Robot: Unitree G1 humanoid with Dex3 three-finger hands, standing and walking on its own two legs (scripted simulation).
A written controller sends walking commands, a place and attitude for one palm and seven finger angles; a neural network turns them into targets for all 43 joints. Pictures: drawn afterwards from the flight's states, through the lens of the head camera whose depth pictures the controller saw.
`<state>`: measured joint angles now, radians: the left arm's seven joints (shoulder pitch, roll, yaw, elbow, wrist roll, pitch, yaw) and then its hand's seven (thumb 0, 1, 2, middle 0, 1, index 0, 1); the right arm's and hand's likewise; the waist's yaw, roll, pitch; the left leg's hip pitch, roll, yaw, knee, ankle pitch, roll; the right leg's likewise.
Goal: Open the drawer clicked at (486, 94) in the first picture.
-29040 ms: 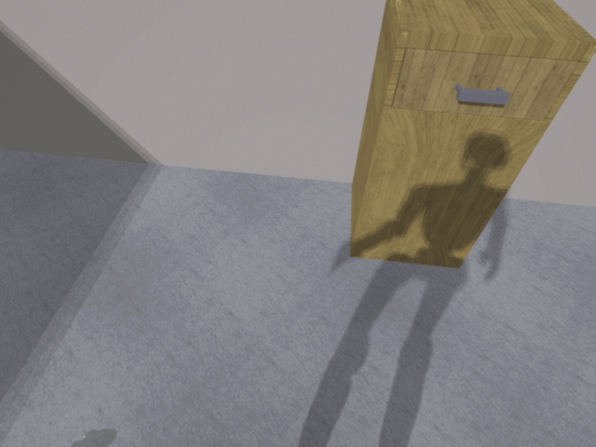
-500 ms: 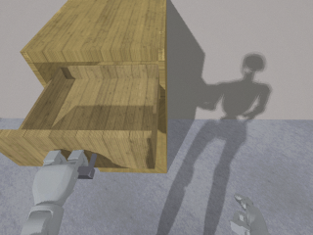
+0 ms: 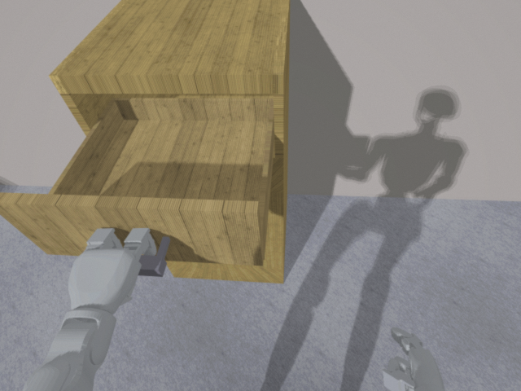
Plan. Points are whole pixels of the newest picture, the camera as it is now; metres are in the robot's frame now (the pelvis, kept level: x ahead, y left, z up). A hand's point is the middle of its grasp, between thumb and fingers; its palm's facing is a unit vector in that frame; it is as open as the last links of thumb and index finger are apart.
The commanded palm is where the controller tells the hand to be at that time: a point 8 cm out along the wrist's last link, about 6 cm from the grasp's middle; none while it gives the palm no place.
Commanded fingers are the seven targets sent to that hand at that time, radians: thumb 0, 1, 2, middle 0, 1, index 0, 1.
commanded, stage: open the thumb to release the handle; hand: left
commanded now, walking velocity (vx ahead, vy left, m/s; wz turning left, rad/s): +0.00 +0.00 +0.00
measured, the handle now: (129, 252) +0.29 +0.25 +0.04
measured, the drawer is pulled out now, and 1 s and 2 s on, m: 0.28 0.28 0.28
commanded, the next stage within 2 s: lift the hand off the handle in 0.28 s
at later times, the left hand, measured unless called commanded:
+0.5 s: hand (123, 289) +0.24 +0.24 +0.03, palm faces +0.06 -0.07 -1.00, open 13.5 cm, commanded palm +0.21 +0.26 +0.07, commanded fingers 0.00 -0.50 0.30 -0.30 -1.20 -0.30 -1.20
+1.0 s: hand (107, 273) +0.25 +0.26 +0.06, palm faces +0.08 -0.04 -1.00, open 13.8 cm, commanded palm +0.22 +0.26 +0.12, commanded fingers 0.00 -0.50 0.30 -0.30 -1.20 -0.30 -1.20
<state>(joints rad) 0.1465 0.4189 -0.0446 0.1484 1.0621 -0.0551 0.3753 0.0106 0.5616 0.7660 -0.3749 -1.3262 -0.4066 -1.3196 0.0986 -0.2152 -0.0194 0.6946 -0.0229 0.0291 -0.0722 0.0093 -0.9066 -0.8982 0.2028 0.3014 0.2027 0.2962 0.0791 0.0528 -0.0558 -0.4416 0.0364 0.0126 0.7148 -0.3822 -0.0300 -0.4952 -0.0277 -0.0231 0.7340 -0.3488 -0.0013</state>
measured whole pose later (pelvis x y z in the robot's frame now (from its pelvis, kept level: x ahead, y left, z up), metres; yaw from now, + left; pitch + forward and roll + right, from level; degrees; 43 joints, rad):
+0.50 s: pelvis -0.01 +0.00 +0.00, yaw -1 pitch +5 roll +1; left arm 0.21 0.38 -0.02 0.09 1.03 -0.02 0.37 0.00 -0.47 0.31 -0.32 -1.21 -0.35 -1.22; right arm 0.15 -0.24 -0.04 0.68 -0.01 0.01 -0.06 0.01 -0.91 -0.90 0.20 0.30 0.20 0.30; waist 0.05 0.06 -0.06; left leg -0.41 0.04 0.03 0.67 -0.35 -0.03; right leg -0.47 -0.03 0.00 0.70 -0.32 0.00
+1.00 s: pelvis +0.00 +0.01 +0.01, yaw +0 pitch +2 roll +0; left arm 0.16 0.42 -0.04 0.02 1.01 0.00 0.27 0.00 -0.49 0.30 -0.34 -1.20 -0.33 -1.20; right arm 0.10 -0.22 -0.01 0.68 -0.02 0.02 -0.06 0.01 -0.91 -0.90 0.20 0.30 0.20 0.30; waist 0.09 0.07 -0.03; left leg -0.31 0.02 0.02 0.60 -0.33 -0.02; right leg -0.36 -0.04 -0.02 0.62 -0.30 0.01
